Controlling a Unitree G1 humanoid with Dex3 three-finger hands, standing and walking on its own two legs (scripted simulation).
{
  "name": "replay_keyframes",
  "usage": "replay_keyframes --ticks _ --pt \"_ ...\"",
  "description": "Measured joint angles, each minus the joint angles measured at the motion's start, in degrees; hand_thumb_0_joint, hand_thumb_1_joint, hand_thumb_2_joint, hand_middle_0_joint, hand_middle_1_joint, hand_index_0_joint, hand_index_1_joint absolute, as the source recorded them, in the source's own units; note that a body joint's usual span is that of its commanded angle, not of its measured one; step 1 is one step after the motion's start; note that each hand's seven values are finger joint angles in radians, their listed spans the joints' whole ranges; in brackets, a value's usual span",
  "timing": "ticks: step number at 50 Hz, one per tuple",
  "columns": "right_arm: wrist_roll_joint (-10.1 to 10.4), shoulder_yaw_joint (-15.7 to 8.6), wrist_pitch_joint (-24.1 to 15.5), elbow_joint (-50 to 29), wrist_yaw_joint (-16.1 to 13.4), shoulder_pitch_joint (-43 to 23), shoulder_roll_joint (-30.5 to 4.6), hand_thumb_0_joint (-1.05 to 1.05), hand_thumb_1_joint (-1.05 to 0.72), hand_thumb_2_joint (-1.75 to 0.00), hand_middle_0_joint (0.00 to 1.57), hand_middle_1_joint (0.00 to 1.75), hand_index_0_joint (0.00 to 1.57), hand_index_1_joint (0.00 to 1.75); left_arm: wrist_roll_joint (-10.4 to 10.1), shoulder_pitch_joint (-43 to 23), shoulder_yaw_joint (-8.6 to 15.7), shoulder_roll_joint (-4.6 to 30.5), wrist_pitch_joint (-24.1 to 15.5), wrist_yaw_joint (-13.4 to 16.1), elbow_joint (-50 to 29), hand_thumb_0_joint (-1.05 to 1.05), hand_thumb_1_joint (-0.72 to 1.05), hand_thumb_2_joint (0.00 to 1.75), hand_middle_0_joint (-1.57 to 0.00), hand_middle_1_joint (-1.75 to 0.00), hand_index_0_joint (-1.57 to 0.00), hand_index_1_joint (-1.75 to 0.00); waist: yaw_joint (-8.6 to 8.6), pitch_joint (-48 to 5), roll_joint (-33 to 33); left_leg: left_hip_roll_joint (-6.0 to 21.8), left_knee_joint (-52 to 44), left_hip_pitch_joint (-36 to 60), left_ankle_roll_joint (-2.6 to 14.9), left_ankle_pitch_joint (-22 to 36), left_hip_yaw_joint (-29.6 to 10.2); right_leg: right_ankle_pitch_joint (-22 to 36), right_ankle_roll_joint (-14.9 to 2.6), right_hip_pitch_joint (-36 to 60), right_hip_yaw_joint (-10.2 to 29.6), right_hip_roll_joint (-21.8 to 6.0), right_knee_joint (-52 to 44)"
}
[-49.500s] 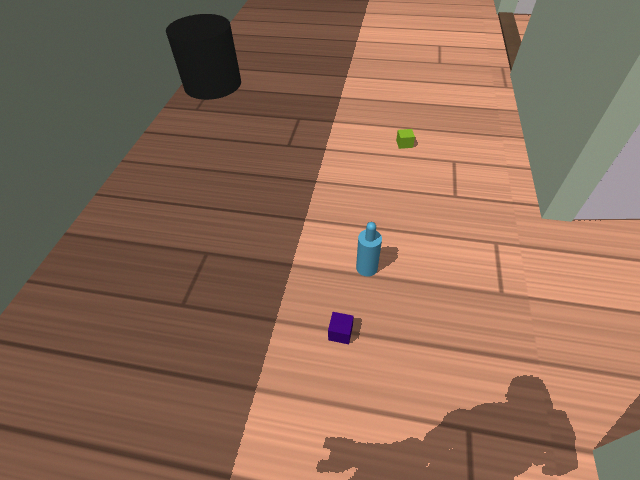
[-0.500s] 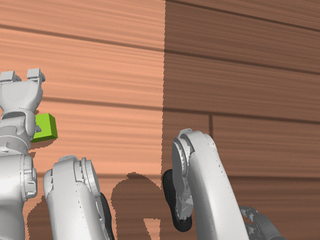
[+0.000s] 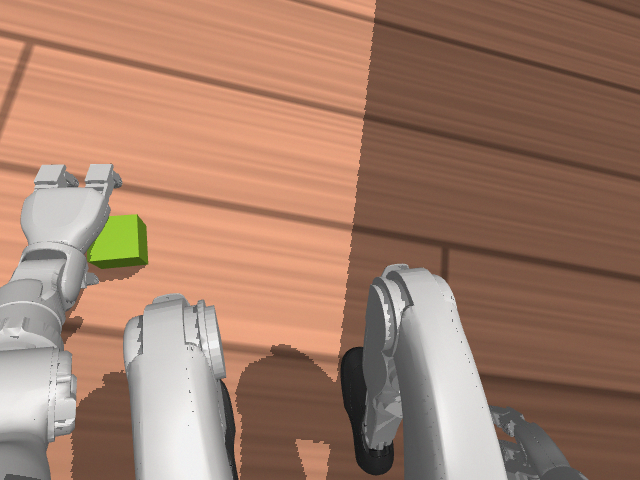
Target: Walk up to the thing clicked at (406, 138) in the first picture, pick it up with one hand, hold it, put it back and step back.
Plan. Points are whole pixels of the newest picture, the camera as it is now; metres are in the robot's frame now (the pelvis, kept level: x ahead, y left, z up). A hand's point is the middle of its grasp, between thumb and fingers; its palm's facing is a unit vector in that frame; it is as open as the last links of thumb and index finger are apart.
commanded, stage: close in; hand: left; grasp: from above
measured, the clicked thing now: (118, 242) +0.44 +0.27 -0.29
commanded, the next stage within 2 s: rest palm in 0.48 s
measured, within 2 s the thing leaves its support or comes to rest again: neither
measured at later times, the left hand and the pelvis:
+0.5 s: hand (90, 234) +0.43 +0.28 -0.20, palm faces -0.46 -0.07 -0.88, open 14.1 cm; pelvis +0.00 +0.00 -0.01, yaw -1 degrees
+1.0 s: hand (103, 237) +0.44 +0.28 -0.24, palm faces -0.48 -0.09 -0.87, open 14.2 cm; pelvis +0.00 +0.00 -0.03, yaw -3 degrees
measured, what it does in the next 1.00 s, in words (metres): stands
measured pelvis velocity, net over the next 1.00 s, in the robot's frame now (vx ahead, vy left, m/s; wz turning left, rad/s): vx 0.00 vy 0.00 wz -0.06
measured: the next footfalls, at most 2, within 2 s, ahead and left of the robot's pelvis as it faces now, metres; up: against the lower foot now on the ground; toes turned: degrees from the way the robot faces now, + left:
none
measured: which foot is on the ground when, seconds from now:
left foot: down 0.00-1.00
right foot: down 0.00-1.00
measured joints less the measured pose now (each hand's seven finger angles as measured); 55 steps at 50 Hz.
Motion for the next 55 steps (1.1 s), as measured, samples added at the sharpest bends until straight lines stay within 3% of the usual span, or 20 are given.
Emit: replay_keyframes --ticks 4,9,14,17,24,31,39,46,55 --pt "-0.14 1.08 -1.23 -0.55 -0.04 -1.99 -0.27 0.0 -0.91 -0.9 0.2 0.3 0.21 0.29 0.88 -6.17 -0.13 1.15 4.28 0.83 7.31 0.0 -0.52 1.04 -0.11 -1.0 -0.1 -1.01 -1.79 -0.96 0.43 -0.02 -0.53 -0.31 0.25 0.42 0.3 0.33 0.17 -0.33 0.23 -0.04 -0.41" --pt "0.13 2.51 -2.36 -1.35 0.16 -1.8 -0.46 0.0 -0.91 -0.9 0.2 0.3 0.21 0.29 -1.95 -11.68 -0.4 3.63 7.59 -3.08 12.05 0.0 -0.53 1.03 -0.1 -1.0 -0.09 -1.01 -3.44 -0.44 1.28 0.03 -0.83 -0.78 0.22 0.56 0.04 0.61 0.13 -0.83 -0.05 0.04 -0.84" --pt "0.16 2.89 -1.34 -1.78 0.34 0.32 -0.45 0.0 -0.9 -0.9 0.2 0.3 0.21 0.29 -4.07 -9.53 1.03 5.13 6.49 -8.83 10.22 0.0 -0.53 1.01 -0.09 -1.0 -0.09 -1.0 -3.96 1.93 1.87 0.05 -0.68 -0.42 0.06 0.24 -0.41 0.44 0.08 -0.43 -0.44 0.12 -0.89" --pt "0.13 3.41 -0.38 -1.63 0.51 2.13 -0.53 0.0 -0.9 -0.9 0.2 0.3 0.21 0.29 -4.34 -7.0 1.75 5.31 3.56 -10.32 7.33 0.0 -0.52 1.0 -0.09 -1.0 -0.09 -1.0 -3.43 3.43 1.56 0.04 -0.35 -0.37 -0.16 0.15 -0.79 0.46 -0.04 -0.36 -0.75 0.19 -0.71" --pt "-1.1 3.78 0.97 0.17 0.65 4.25 -0.18 0.0 -0.9 -0.9 0.2 0.3 0.21 0.29 -1.59 -3.2 3.52 5.63 -1.99 -5.21 4.12 0.0 -0.52 0.98 -0.09 -0.99 -0.1 -1.0 -2.6 4.23 0.16 0.08 1.41 -1.17 -0.55 -0.23 -1.72 0.51 -0.16 -1.08 -1.38 0.5 0.56" --pt "-3.03 4.29 -1.0 0.61 1.13 2.67 -0.14 0.0 -0.9 -0.89 0.2 0.3 0.21 0.29 1.21 -4.86 3.63 6.82 -0.48 0.29 9.28 0.0 -0.51 1.02 -0.09 -0.99 -0.09 -0.99 -3.94 3.48 -0.48 0.05 2.96 -1.97 -0.53 -0.49 -2.09 0.45 0.0 -1.76 -1.53 0.69 1.81" --pt "-4.68 5.88 -3.88 -0.52 2.42 0.11 -0.47 0.0 -0.9 -0.9 0.2 0.3 0.21 0.29 0.82 -8.75 4.43 8.9 2.54 0.97 17.01 0.0 -0.52 1.03 -0.09 -0.97 -0.08 -0.98 -5.91 4.3 -0.6 -0.01 4.09 -2.36 -0.44 -0.69 -2.64 0.43 0.24 -1.93 -1.89 0.86 2.53" --pt "-6.1 7.76 -4.73 -0.64 3.58 -0.27 -0.82 0.0 -0.9 -0.9 0.2 0.3 0.21 0.29 0.65 -8.13 5.39 10.58 0.97 0.89 18.25 0.0 -0.52 1.02 -0.08 -0.96 -0.07 -0.98 -6.63 6.53 -1.68 -0.05 5.66 -2.41 -0.66 -1.14 -3.6 0.38 0.34 -1.83 -2.54 1.13 3.54" --pt "-7.88 9.13 -6.44 0.35 5.47 -0.01 -0.88 0.0 -0.89 -0.9 0.2 0.3 0.21 0.29 1.45 -5.64 4.06 10.46 -0.14 5.37 16.01 0.0 -0.52 1.0 -0.08 -0.95 -0.07 -0.97 -6.66 7.81 -2.53 0.1 7.24 -2.52 -0.78 -2.29 -4.76 -0.09 0.55 -1.71 -3.36 1.61 4.23"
